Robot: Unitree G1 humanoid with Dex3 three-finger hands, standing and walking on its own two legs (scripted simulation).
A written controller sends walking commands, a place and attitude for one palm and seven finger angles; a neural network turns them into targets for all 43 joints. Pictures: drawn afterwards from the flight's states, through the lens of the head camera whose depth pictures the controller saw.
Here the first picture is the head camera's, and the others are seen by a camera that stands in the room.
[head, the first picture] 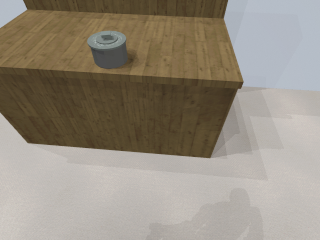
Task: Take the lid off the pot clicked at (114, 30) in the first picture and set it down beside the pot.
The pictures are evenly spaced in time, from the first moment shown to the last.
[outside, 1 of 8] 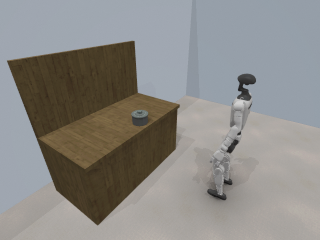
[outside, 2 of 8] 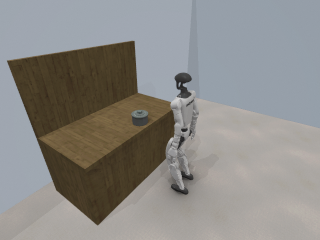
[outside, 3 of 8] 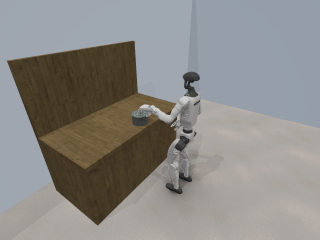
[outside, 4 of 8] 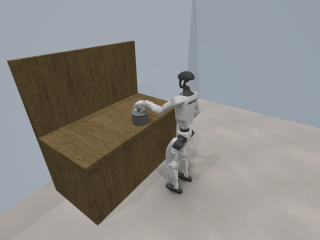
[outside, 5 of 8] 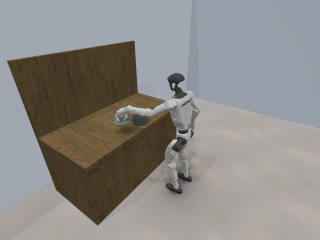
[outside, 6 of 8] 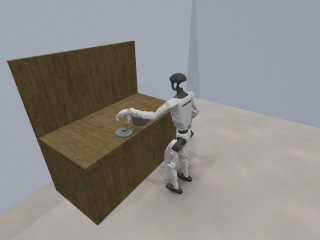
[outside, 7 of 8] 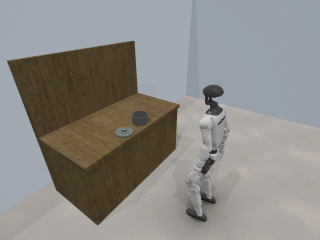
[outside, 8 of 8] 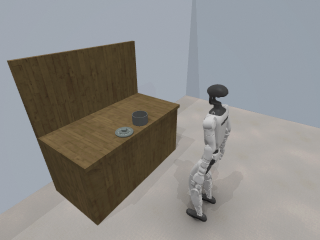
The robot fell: no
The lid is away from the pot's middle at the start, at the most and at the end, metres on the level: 0.00 0.25 0.24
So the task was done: yes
